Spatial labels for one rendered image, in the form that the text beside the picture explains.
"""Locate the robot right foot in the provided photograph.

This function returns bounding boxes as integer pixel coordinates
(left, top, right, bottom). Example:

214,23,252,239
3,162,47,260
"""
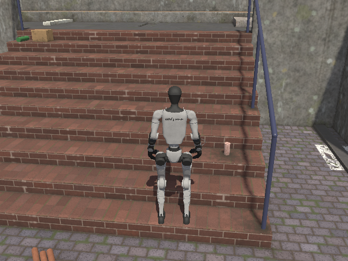
183,211,190,225

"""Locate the robot right upper arm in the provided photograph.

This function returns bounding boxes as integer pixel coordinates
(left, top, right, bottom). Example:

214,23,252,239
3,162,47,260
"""
186,110,199,140

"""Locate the robot right forearm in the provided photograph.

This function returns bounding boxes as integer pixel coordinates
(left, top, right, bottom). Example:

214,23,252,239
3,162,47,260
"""
193,132,202,151

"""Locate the robot left hand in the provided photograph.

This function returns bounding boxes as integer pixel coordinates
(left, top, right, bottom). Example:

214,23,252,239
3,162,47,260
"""
148,150,159,160

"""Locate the robot left forearm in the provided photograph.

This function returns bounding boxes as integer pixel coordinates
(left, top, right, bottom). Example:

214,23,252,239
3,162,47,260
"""
147,132,156,152

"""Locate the right robot shin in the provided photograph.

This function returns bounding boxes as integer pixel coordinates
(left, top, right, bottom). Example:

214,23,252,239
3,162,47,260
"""
183,180,191,217

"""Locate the robot right hand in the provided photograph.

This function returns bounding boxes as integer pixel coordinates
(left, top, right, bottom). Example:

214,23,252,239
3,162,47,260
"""
189,148,202,159

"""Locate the robot left upper arm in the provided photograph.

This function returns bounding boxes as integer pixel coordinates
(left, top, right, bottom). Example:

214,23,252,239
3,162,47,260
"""
150,109,163,140

